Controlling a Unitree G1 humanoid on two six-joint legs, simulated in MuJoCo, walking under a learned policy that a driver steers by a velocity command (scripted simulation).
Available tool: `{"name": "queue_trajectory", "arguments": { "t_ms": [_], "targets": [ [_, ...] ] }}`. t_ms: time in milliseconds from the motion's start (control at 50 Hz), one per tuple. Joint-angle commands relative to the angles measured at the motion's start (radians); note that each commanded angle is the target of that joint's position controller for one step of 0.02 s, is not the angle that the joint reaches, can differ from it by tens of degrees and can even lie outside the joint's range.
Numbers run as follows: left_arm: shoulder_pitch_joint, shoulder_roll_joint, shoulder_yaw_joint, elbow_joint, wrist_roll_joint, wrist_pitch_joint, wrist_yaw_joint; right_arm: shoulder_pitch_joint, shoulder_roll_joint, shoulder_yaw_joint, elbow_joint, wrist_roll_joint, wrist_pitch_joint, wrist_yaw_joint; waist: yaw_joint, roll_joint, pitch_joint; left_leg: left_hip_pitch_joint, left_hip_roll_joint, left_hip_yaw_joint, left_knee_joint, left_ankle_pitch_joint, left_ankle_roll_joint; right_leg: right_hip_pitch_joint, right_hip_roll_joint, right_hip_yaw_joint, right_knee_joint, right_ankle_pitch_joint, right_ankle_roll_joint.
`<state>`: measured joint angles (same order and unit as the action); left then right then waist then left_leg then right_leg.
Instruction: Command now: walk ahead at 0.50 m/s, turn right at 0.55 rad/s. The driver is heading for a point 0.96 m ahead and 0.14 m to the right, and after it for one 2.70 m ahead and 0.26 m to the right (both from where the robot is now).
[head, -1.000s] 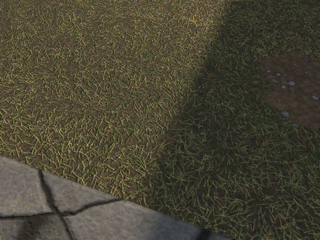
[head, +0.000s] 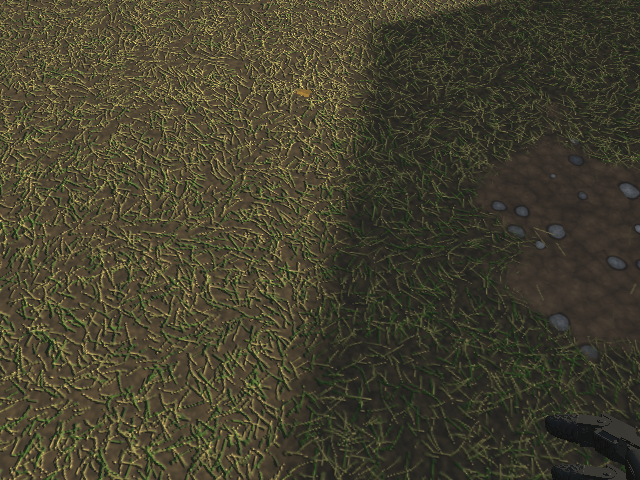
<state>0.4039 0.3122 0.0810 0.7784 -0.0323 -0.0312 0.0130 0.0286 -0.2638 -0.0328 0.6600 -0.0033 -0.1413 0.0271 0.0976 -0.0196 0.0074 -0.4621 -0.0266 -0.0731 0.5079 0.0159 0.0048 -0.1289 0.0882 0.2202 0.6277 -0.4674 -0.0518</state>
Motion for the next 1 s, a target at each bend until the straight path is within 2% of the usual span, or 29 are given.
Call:
{"name": "queue_trajectory", "arguments": {
  "t_ms": [20, 40, 60, 80, 120, 160, 220, 280, 320, 380, 420, 440, 460, 480, 500, 520, 540, 560, 580, 620, 660, 720, 800, 860, 920, 940, 960, 980, 1000],
  "targets": [
    [0.053, 0.044, -0.016, -0.121, -0.017, -0.021, -0.004, 0.33, -0.231, -0.092, 0.011, 0.003, -0.001, -0.009, -0.17, 0.344, -0.327, 0.776, 0.393, -0.625, -0.178, -0.531, 0.232, -0.555, -0.024, -0.046, 0.537, -0.069, 0.0],
    [-0.003, 0.104, -0.005, -0.127, -0.018, -0.021, -0.004, 0.312, -0.176, -0.074, 0.005, 0.014, 0.004, -0.009, -0.185, 0.284, -0.226, 0.716, 0.404, -0.612, -0.193, -0.552, 0.218, -0.637, -0.077, -0.038, 0.623, -0.039, 0.011],
    [-0.069, 0.116, 0.0, -0.129, -0.006, -0.016, -0.001, 0.28, -0.149, -0.066, 0.004, 0.011, 0.013, -0.011, -0.185, 0.163, -0.132, 0.623, 0.371, -0.495, -0.192, -0.423, 0.191, -0.641, -0.108, -0.059, 0.644, 0.014, 0.024],
    [-0.128, 0.112, 0.005, -0.143, 0.006, -0.015, 0.001, 0.234, -0.13, -0.062, 0.011, 0.01, 0.021, -0.012, -0.166, 0.078, -0.049, 0.525, 0.325, -0.382, -0.219, -0.314, 0.169, -0.646, -0.128, -0.082, 0.589, 0.057, 0.027],
    [-0.17, 0.081, 0.007, -0.168, 0.003, -0.003, -0.009, 0.187, -0.104, -0.054, 0.018, -0.002, 0.023, -0.013, -0.132, 0.105, 0.01, 0.401, 0.284, -0.256, -0.277, -0.186, 0.157, -0.595, -0.169, -0.107, 0.5, 0.106, 0.023],
    [-0.18, 0.045, 0.0, -0.183, 0.007, 0.006, -0.021, 0.174, -0.117, -0.06, 0.029, 0.0, 0.011, -0.013, -0.121, 0.121, 0.008, 0.35, 0.277, -0.181, -0.336, -0.14, 0.181, -0.564, -0.184, -0.134, 0.468, 0.188, 0.027],
    [-0.212, 0.033, 0.0, -0.191, 0.01, -0.005, -0.029, 0.165, -0.14, -0.067, 0.052, 0.003, -0.002, -0.022, -0.114, 0.107, 0.028, 0.339, 0.272, -0.07, -0.376, -0.073, 0.183, -0.552, -0.193, -0.117, 0.308, 0.397, 0.038],
    [-0.276, 0.012, -0.01, -0.197, 0.012, -0.023, -0.045, 0.173, -0.156, -0.068, 0.073, 0.009, 0.006, -0.029, -0.146, 0.099, 0.047, 0.315, 0.24, 0.06, -0.384, -0.003, 0.158, -0.459, -0.166, -0.169, 0.089, 0.608, 0.028],
    [-0.333, 0.008, -0.015, -0.219, 0.011, -0.034, -0.063, 0.201, -0.174, -0.072, 0.089, 0.019, 0.007, -0.027, -0.167, 0.095, 0.078, 0.331, 0.258, 0.09, -0.371, 0.043, 0.149, -0.436, -0.169, -0.179, -0.005, 0.644, 0.016],
    [-0.4, 0.029, -0.009, -0.249, 0.015, -0.047, -0.083, 0.258, -0.211, -0.085, 0.118, 0.038, 0.024, -0.03, -0.181, 0.045, 0.094, 0.461, 0.278, 0.121, -0.309, 0.106, 0.121, -0.484, -0.152, -0.194, -0.105, 0.599, -0.019],
    [-0.363, 0.051, 0.004, -0.253, 0.021, -0.047, -0.085, 0.263, -0.241, -0.097, 0.121, 0.041, 0.039, -0.033, -0.148, 0.038, 0.06, 0.495, 0.282, 0.155, -0.206, 0.28, 0.105, -0.419, -0.121, -0.224, -0.119, 0.513, -0.048],
    [-0.288, 0.076, 0.018, -0.239, 0.024, -0.045, -0.081, 0.253, -0.248, -0.1, 0.117, 0.042, 0.045, -0.034, -0.103, 0.033, 0.01, 0.484, 0.264, 0.185, -0.087, 0.399, 0.094, -0.31, -0.088, -0.251, -0.125, 0.492, -0.069],
    [-0.137, 0.108, 0.04, -0.196, 0.028, -0.038, -0.071, 0.231, -0.234, -0.095, 0.109, 0.045, 0.048, -0.033, -0.023, 0.011, -0.063, 0.421, 0.221, 0.227, 0.107, 0.487, 0.072, -0.11, -0.04, -0.286, -0.161, 0.542, -0.1],
    [0.039, 0.177, 0.067, -0.162, 0.037, -0.028, -0.05, 0.222, -0.188, -0.076, 0.079, 0.034, 0.043, -0.033, 0.056, -0.063, -0.157, 0.19, 0.16, 0.247, 0.437, 0.292, 0.028, 0.196, -0.115, -0.163, -0.136, 0.683, -0.171],
    [0.041, 0.282, 0.071, -0.172, 0.032, -0.022, -0.039, 0.356, -0.063, -0.034, 0.048, -0.031, 0.026, -0.015, -0.067, -0.329, -0.256, -0.208, 0.009, 0.181, 0.822, -0.67, -0.024, 0.549, -0.351, 0.21, -0.024, 0.978, -0.301],
    [0.047, 0.245, 0.063, -0.21, 0.025, -0.02, -0.041, 0.368, -0.153, -0.033, 0.034, -0.009, 0.01, -0.007, -0.005, -0.193, -0.435, -0.322, 0.012, -0.019, 0.92, -0.658, -0.029, 0.625, -0.435, 0.429, -0.156, 0.626, -0.402],
    [0.031, 0.188, 0.053, -0.2, 0.02, -0.02, -0.039, 0.264, -0.188, -0.045, 0.021, 0.035, 0.0, -0.007, 0.016, -0.096, -0.349, -0.384, 0.064, -0.035, 0.852, -0.526, -0.014, 0.539, -0.394, 0.381, -0.241, 0.417, -0.353],
    [-0.046, 0.145, 0.037, -0.196, 0.01, -0.021, -0.038, 0.223, -0.187, -0.042, 0.014, 0.033, 0.004, -0.017, -0.018, -0.015, -0.242, -0.378, 0.104, -0.017, 0.759, -0.427, -0.017, 0.396, -0.362, 0.32, -0.274, 0.393, -0.302],
    [-0.108, 0.115, 0.021, -0.207, 0.014, -0.022, -0.037, 0.208, -0.188, -0.044, 0.023, 0.012, 0.014, -0.026, -0.05, 0.014, -0.179, -0.327, 0.133, -0.011, 0.718, -0.384, -0.033, 0.255, -0.354, 0.288, -0.294, 0.465, -0.285],
    [-0.162, 0.106, 0.013, -0.206, 0.032, -0.029, -0.036, 0.238, -0.184, -0.046, 0.027, -0.003, 0.035, -0.028, -0.105, -0.01, -0.128, -0.203, 0.162, -0.021, 0.639, -0.358, -0.054, 0.056, -0.33, 0.232, -0.339, 0.564, -0.281],
    [-0.171, 0.108, 0.011, -0.18, 0.035, -0.04, -0.031, 0.243, -0.145, -0.037, 0.038, -0.004, 0.049, -0.028, -0.118, -0.02, -0.093, -0.168, 0.164, 0.005, 0.559, -0.318, -0.065, -0.038, -0.305, 0.136, -0.376, 0.624, -0.268],
    [-0.152, 0.117, 0.009, -0.139, 0.033, -0.048, -0.018, 0.172, -0.104, -0.02, 0.032, -0.004, 0.054, -0.024, -0.09, -0.018, -0.045, -0.179, 0.17, 0.022, 0.397, -0.109, -0.061, -0.065, -0.26, -0.006, -0.414, 0.659, -0.225],
    [-0.107, 0.118, 0.003, -0.086, 0.031, -0.055, -0.017, 0.061, -0.081, -0.009, 0.011, 0.016, 0.044, -0.006, -0.033, -0.019, 0.007, -0.127, 0.13, 0.051, 0.167, 0.143, -0.025, -0.044, -0.236, -0.112, -0.453, 0.548, -0.166],
    [-0.066, 0.132, 0.008, -0.041, 0.029, -0.053, -0.022, 0.001, -0.088, -0.009, -0.021, 0.026, 0.046, 0.008, -0.008, -0.017, 0.046, -0.173, 0.109, 0.042, 0.097, 0.114, 0.006, 0.063, -0.282, -0.125, -0.45, 0.52, -0.157],
    [-0.047, 0.143, 0.014, -0.01, 0.026, -0.039, -0.019, -0.031, -0.094, -0.011, -0.055, 0.024, 0.049, 0.026, -0.008, -0.019, 0.061, -0.238, 0.084, 0.046, 0.067, -0.029, 0.048, 0.198, -0.327, -0.142, -0.388, 0.636, -0.137],
    [-0.056, 0.148, 0.016, -0.008, 0.024, -0.032, -0.016, -0.019, -0.097, -0.013, -0.061, 0.021, 0.049, 0.031, -0.021, -0.028, 0.05, -0.22, 0.07, 0.063, 0.061, -0.08, 0.063, 0.225, -0.331, -0.157, -0.349, 0.74, -0.124],
    [-0.085, 0.156, 0.017, -0.014, 0.026, -0.025, -0.009, 0.024, -0.113, -0.021, -0.057, 0.013, 0.05, 0.034, -0.053, -0.043, 0.022, -0.147, 0.038, 0.096, 0.05, -0.126, 0.079, 0.228, -0.315, -0.183, -0.268, 0.956, -0.102],
    [-0.107, 0.162, 0.017, -0.024, 0.028, -0.014, 0.001, 0.124, -0.147, -0.04, -0.037, 0.004, 0.05, 0.033, -0.108, -0.049, -0.047, -0.004, -0.013, 0.141, 0.036, -0.12, 0.095, 0.213, -0.283, -0.216, -0.124, 1.16, -0.076],
    [-0.117, 0.154, 0.011, -0.036, 0.03, -0.009, 0.013, 0.254, -0.195, -0.065, -0.012, 0.001, 0.049, 0.025, -0.177, -0.024, -0.128, 0.208, -0.019, 0.115, -0.004, 0.024, 0.127, 0.116, -0.234, -0.257, 0.084, 1.16, -0.029]
  ]
}}
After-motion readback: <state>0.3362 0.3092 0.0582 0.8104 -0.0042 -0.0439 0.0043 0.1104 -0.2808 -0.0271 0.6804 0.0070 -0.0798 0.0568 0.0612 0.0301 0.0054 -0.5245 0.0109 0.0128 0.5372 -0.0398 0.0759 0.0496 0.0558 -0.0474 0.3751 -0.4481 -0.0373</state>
